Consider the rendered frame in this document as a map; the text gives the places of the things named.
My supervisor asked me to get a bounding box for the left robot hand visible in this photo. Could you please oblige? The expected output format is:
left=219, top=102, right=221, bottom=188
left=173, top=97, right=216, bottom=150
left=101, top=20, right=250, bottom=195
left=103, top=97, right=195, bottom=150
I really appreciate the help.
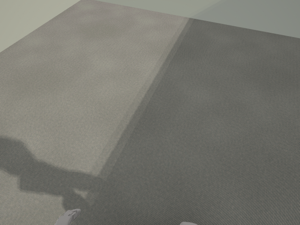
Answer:
left=55, top=209, right=81, bottom=225

